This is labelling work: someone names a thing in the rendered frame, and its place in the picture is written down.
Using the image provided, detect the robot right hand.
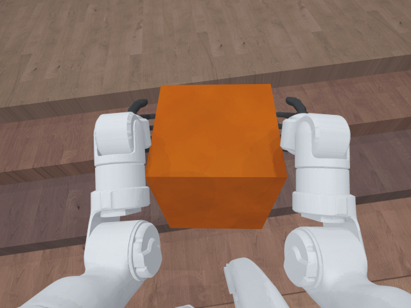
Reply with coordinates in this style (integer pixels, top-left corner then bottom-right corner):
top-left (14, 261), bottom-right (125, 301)
top-left (276, 97), bottom-right (308, 152)

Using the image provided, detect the robot left upper arm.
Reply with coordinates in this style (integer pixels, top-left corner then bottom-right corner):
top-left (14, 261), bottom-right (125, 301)
top-left (18, 220), bottom-right (162, 308)

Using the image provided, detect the left robot forearm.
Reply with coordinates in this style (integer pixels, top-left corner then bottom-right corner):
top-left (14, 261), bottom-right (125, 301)
top-left (84, 112), bottom-right (152, 265)

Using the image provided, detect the right robot thigh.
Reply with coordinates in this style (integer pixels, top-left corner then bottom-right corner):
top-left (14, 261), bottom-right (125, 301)
top-left (223, 257), bottom-right (289, 308)

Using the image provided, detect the robot left hand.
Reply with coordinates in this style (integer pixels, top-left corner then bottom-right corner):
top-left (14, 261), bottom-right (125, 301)
top-left (128, 99), bottom-right (156, 153)

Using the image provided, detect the carton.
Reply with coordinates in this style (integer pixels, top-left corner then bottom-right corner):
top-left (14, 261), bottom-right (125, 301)
top-left (145, 84), bottom-right (287, 229)

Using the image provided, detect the right robot forearm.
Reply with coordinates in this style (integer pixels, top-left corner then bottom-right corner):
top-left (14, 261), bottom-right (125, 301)
top-left (280, 113), bottom-right (367, 260)

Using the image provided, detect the robot right upper arm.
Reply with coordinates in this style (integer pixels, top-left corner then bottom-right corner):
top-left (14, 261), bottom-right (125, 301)
top-left (284, 227), bottom-right (411, 308)

